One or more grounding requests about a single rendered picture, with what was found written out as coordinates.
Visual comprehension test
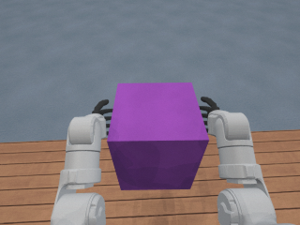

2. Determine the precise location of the right robot hand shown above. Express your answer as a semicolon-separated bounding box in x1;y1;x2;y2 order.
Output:
199;97;220;133

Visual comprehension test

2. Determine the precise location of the left robot upper arm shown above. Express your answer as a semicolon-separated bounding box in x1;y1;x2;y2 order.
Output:
51;192;106;225

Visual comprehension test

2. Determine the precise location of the carton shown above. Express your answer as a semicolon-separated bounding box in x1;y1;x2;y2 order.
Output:
107;82;209;190

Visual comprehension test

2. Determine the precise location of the right robot upper arm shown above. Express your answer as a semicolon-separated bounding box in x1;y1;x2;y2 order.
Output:
217;187;295;225

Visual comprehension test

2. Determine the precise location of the robot left forearm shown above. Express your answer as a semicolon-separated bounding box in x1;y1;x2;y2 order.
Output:
50;113;107;225

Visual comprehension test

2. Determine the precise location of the left robot hand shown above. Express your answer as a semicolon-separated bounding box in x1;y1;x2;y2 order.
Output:
92;99;113;136

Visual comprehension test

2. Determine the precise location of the robot right forearm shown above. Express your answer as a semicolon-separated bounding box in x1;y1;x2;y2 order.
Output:
207;110;277;221

